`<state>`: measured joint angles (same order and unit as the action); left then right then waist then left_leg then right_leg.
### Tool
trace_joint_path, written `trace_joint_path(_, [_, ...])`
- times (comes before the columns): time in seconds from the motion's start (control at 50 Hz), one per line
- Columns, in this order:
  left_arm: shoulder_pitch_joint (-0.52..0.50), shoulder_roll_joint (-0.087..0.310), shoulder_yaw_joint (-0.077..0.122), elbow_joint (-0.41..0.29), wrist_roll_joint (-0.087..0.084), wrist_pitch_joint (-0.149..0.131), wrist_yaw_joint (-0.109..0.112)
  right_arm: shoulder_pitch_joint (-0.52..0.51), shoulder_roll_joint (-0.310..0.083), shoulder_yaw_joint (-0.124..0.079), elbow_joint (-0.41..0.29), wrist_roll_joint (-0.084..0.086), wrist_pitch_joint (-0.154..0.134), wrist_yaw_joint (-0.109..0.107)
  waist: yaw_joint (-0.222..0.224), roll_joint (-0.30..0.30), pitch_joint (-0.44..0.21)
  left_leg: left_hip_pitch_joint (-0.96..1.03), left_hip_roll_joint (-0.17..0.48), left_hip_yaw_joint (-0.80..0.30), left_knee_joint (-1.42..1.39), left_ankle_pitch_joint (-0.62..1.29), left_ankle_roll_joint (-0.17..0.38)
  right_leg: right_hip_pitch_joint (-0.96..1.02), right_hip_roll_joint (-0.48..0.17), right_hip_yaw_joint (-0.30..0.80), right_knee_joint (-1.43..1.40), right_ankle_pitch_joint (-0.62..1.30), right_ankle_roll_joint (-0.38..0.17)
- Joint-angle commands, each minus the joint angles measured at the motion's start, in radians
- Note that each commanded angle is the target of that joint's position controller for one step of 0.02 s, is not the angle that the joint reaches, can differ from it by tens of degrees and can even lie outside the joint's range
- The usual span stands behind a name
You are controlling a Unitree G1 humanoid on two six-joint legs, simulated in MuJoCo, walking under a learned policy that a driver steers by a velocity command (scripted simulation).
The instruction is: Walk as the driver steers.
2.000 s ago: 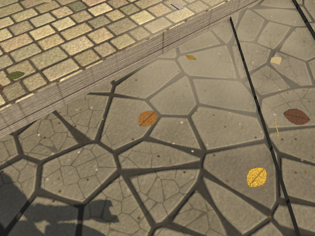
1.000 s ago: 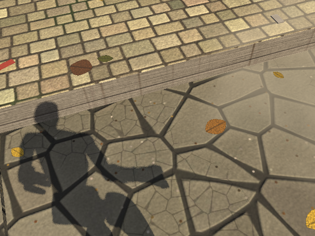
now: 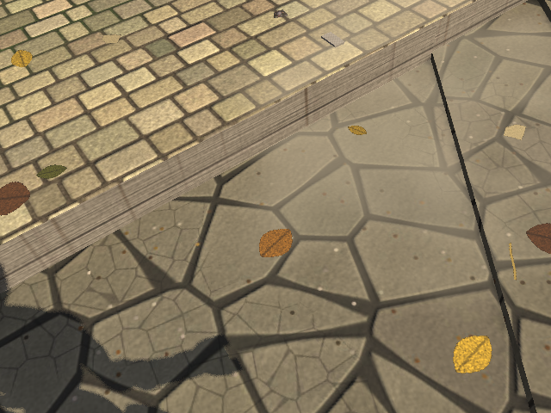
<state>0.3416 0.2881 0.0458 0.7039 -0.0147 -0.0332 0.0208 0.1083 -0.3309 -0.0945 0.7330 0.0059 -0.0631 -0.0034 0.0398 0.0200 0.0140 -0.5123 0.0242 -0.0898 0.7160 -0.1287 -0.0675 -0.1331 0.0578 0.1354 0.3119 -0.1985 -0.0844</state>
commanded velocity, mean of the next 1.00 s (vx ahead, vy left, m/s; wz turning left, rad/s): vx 0.46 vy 0.00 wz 0.30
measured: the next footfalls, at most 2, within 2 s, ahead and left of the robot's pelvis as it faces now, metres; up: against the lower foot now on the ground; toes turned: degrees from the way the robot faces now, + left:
left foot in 0.24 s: +0.22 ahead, +0.15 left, +0.00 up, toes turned -1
right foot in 0.72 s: +0.56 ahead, -0.01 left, +0.00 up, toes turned +18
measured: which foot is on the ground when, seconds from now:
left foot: up 0.00-0.22, down 0.24-0.72, up 0.74-1.00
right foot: down 0.00-0.26, up 0.28-0.70, down 0.72-1.00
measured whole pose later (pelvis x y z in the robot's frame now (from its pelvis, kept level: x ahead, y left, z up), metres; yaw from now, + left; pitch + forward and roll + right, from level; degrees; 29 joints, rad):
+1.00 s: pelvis +0.51 +0.08 -0.01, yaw +23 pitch +1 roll -2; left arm 0.32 0.29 0.07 0.79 0.01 -0.10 -0.02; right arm 0.17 -0.33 -0.06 0.66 0.00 -0.02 0.01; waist 0.06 0.05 0.05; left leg -0.63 0.09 -0.07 0.94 -0.22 -0.01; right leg -0.09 0.03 -0.10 0.27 -0.19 -0.03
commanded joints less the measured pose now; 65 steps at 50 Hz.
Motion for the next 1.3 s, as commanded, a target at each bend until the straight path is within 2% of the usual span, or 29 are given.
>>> trace_joint_path(0.02, [0.015, 0.192, 0.055, -0.043, -0.003, -0.015, 0.004, -0.128, -0.047, 0.002, -0.087, 0.003, -0.035, 0.013, 0.039, -0.152, 0.023, -0.077, -0.002, 0.02, -0.112, 0.051, -0.015, 0.041, -0.231, 0.23, -0.129, -0.136, -0.134])
trace_joint_path(0.16, [0.059, 0.191, 0.05, -0.003, -0.001, -0.015, -0.014, -0.166, -0.067, 0.018, -0.111, 0.019, -0.062, 0.037, 0.066, -0.162, 0.061, -0.028, 0.004, 0.075, -0.207, -0.01, 0.07, 0.097, -0.289, 0.225, -0.094, -0.01, -0.136])
trace_joint_path(0.22, [0.037, 0.191, 0.047, 0.002, 0.0, -0.006, -0.01, -0.028, -0.094, 0.005, -0.074, 0.017, -0.062, 0.036, -0.02, -0.143, -0.007, 0.181, -0.048, 0.127, -0.273, 0.004, 0.137, 0.103, -0.256, 0.134, 0.046, 0.353, -0.092])
trace_joint_path(0.24, [0.027, 0.17, 0.039, -0.003, 0.007, -0.007, -0.006, 0.099, -0.128, -0.011, -0.042, 0.017, -0.061, 0.032, -0.081, -0.105, -0.097, 0.363, -0.026, 0.081, -0.271, 0.024, 0.176, 0.055, -0.204, 0.064, 0.22, 0.487, -0.059])
trace_joint_path(0.26, [0.007, 0.125, 0.018, -0.037, 0.029, -0.01, 0.002, 0.271, -0.192, -0.023, -0.019, 0.008, -0.059, 0.031, -0.145, 0.041, -0.231, 0.598, 0.149, -0.181, -0.298, -0.016, 0.262, -0.108, -0.125, -0.011, 0.534, 0.316, -0.01])
trace_joint_path(0.28, [0.063, 0.081, 0.007, -0.073, 0.02, -0.031, 0.0, 0.315, -0.257, -0.038, 0.005, 0.008, -0.056, 0.045, -0.092, 0.31, -0.25, 0.82, 0.314, -0.624, -0.419, -0.206, 0.398, -0.482, 0.028, -0.058, 0.811, -0.293, 0.064])
trace_joint_path(0.3, [0.012, 0.162, 0.02, -0.07, 0.0, -0.05, -0.006, 0.287, -0.157, -0.012, 0.001, 0.033, -0.056, 0.051, -0.109, 0.181, -0.148, 0.787, 0.314, -0.657, -0.469, -0.348, 0.382, -0.626, -0.03, 0.005, 0.893, -0.321, 0.062])
trace_joint_path(0.32, [-0.058, 0.179, 0.026, -0.076, -0.016, -0.066, -0.017, 0.241, -0.12, -0.001, -0.014, 0.023, -0.049, 0.045, -0.109, 0.122, -0.048, 0.705, 0.28, -0.528, -0.473, -0.288, 0.355, -0.667, -0.074, -0.005, 0.899, -0.233, 0.053])
trace_joint_path(0.36, [-0.125, 0.158, 0.024, -0.086, 0.016, -0.087, -0.027, 0.201, -0.099, 0.008, -0.037, 0.004, -0.033, 0.036, -0.089, 0.013, 0.009, 0.583, 0.202, -0.387, -0.493, -0.084, 0.336, -0.64, -0.12, -0.033, 0.806, -0.12, 0.063])
trace_joint_path(0.44, [-0.137, 0.11, 0.016, -0.103, 0.034, -0.08, -0.033, 0.192, -0.107, 0.01, -0.044, 0.013, -0.024, 0.013, -0.049, 0.06, 0.002, 0.451, 0.136, -0.264, -0.528, 0.148, 0.339, -0.545, -0.12, -0.077, 0.63, -0.057, 0.124])
trace_joint_path(0.54, [-0.331, 0.059, -0.005, -0.149, 0.024, -0.086, -0.038, 0.257, -0.141, -0.002, -0.014, 0.021, -0.006, -0.014, -0.106, 0.061, 0.028, 0.316, 0.066, -0.18, -0.506, 0.209, 0.276, -0.399, -0.053, -0.101, 0.285, 0.229, 0.158])
trace_joint_path(0.66, [-0.352, 0.121, 0.023, -0.155, 0.005, -0.096, -0.043, 0.292, -0.139, -0.009, 0.006, 0.029, 0.016, -0.027, -0.074, 0.094, 0.014, 0.424, 0.133, -0.306, -0.386, 0.199, 0.225, -0.277, -0.044, -0.045, 0.162, 0.186, 0.101])
trace_joint_path(0.7, [-0.177, 0.171, 0.053, -0.119, 0.011, -0.101, -0.031, 0.26, -0.112, 0.0, -0.011, 0.019, 0.022, -0.02, 0.024, 0.086, -0.101, 0.396, 0.064, -0.268, -0.173, 0.347, 0.181, -0.011, -0.066, -0.062, 0.114, 0.174, 0.039])
trace_joint_path(0.72, [-0.017, 0.221, 0.067, -0.108, 0.028, -0.097, -0.02, 0.257, -0.057, 0.022, -0.041, -0.004, 0.022, -0.015, 0.088, 0.005, -0.27, 0.27, 0.004, -0.214, 0.094, 0.193, 0.152, 0.267, -0.222, 0.083, 0.159, 0.099, -0.027])
trace_joint_path(0.74, [0.043, 0.277, 0.079, -0.073, 0.033, -0.083, -0.026, 0.421, 0.038, 0.051, -0.06, 0.024, 0.014, -0.012, 0.012, -0.331, -0.412, -0.083, -0.136, -0.102, 0.417, -0.429, 0.095, 0.585, -0.464, 0.545, 0.084, -0.091, -0.188])
trace_joint_path(0.76, [0.025, 0.178, 0.06, -0.083, 0.019, -0.078, -0.032, 0.415, -0.067, 0.035, -0.037, 0.039, 0.014, -0.015, 0.024, -0.26, -0.343, -0.194, -0.055, -0.116, 0.551, -0.451, 0.086, 0.517, -0.476, 0.647, 0.015, -0.266, -0.173])
trace_joint_path(0.78, [-0.028, 0.122, 0.046, -0.09, 0.016, -0.074, -0.027, 0.302, -0.127, 0.017, -0.048, 0.04, 0.017, -0.014, 0.045, -0.151, -0.19, -0.226, -0.017, -0.093, 0.577, -0.356, 0.08, 0.38, -0.43, 0.478, -0.005, -0.246, -0.131])
trace_joint_path(0.8, [-0.075, 0.112, 0.04, -0.085, 0.021, -0.069, -0.027, 0.241, -0.125, 0.016, -0.062, 0.03, 0.02, -0.016, 0.029, -0.076, -0.1, -0.202, 0.02, -0.055, 0.558, -0.282, 0.071, 0.25, -0.388, 0.346, -0.024, -0.113, -0.11])
trace_joint_path(0.84, [-0.116, 0.089, 0.033, -0.064, 0.033, -0.071, -0.026, 0.203, -0.094, 0.012, -0.081, 0.021, 0.024, -0.007, -0.013, -0.102, -0.017, -0.144, 0.072, -0.045, 0.493, -0.213, 0.066, 0.085, -0.325, 0.184, -0.081, 0.043, -0.099])
trace_joint_path(0.98, [-0.11, 0.14, 0.052, 0.01, 0.015, -0.093, -0.038, 0.104, -0.007, 0.045, -0.124, 0.007, 0.031, 0.012, -0.023, -0.073, 0.03, -0.133, 0.094, -0.008, 0.182, -0.039, 0.054, 0.017, -0.299, -0.046, -0.191, 0.22, -0.141])
trace_joint_path(1.0, [-0.052, 0.1, 0.033, 0.049, 0.056, -0.083, -0.047, 0.049, 0.001, 0.052, -0.136, -0.081, 0.047, 0.046, -0.024, -0.035, 0.04, -0.043, 0.043, 0.067, 0.099, 0.021, 0.068, -0.061, -0.269, -0.136, -0.179, 0.299, -0.092])
trace_joint_path(1.08, [-0.004, 0.148, 0.041, 0.088, 0.033, -0.065, -0.053, -0.039, -0.011, 0.053, -0.153, -0.05, 0.049, 0.073, -0.006, -0.128, 0.033, 0.085, 0.021, 0.125, -0.077, 0.071, 0.099, -0.038, -0.265, -0.138, -0.15, 0.283, -0.048])
trace_joint_path(1.12, [0.021, 0.179, 0.048, 0.11, 0.031, -0.048, -0.049, -0.03, -0.04, 0.046, -0.146, -0.059, 0.042, 0.059, -0.019, -0.115, 0.028, 0.121, 0.001, 0.137, -0.147, -0.036, 0.118, 0.039, -0.293, -0.102, -0.077, 0.375, -0.048])
trace_joint_path(1.16, [0.043, 0.158, 0.036, 0.134, 0.03, -0.039, -0.045, 0.165, -0.069, 0.03, -0.075, -0.077, 0.02, 0.037, -0.112, -0.055, -0.071, 0.387, -0.033, 0.137, -0.262, -0.039, 0.152, 0.022, -0.234, -0.141, 0.2, 0.532, -0.022])
trace_joint_path(1.18, [0.038, 0.098, 0.014, 0.106, 0.029, -0.039, -0.047, 0.328, -0.136, 0.015, -0.05, -0.1, 0.008, 0.023, -0.18, 0.05, -0.21, 0.619, 0.163, -0.056, -0.299, -0.162, 0.189, -0.119, -0.176, -0.176, 0.476, 0.264, 0.002])
trace_joint_path(1.2, [0.129, -0.008, -0.01, 0.066, 0.013, -0.037, -0.049, 0.356, -0.263, -0.013, -0.051, -0.093, 0.012, 0.009, -0.135, 0.3, -0.305, 0.826, 0.444, -0.485, -0.412, -0.231, 0.279, -0.447, -0.009, -0.199, 0.771, -0.35, 0.034])
trace_joint_path(1.22, [0.08, 0.117, 0.02, 0.101, 0.033, -0.02, -0.035, 0.32, -0.208, -0.009, -0.055, -0.06, 0.018, 0.003, -0.16, 0.126, -0.24, 0.708, 0.417, -0.5, -0.452, -0.309, 0.277, -0.503, -0.04, -0.065, 0.855, -0.318, 0.014])
trace_joint_path(1.26, [0.025, 0.097, 0.022, 0.108, 0.02, -0.018, -0.047, 0.191, -0.072, 0.034, -0.039, -0.042, 0.008, 0.008, -0.084, 0.091, -0.046, 0.507, 0.303, -0.226, -0.504, -0.192, 0.225, -0.471, -0.118, -0.065, 0.792, -0.166, 0.008])
trace_joint_path(1.3, [0.047, 0.077, 0.021, 0.142, 0.042, 0.002, -0.052, 0.161, -0.018, 0.049, -0.024, -0.038, -0.008, 0.004, -0.049, 0.112, -0.008, 0.431, 0.241, -0.076, -0.537, -0.013, 0.194, -0.409, -0.135, -0.083, 0.765, -0.105, 0.029])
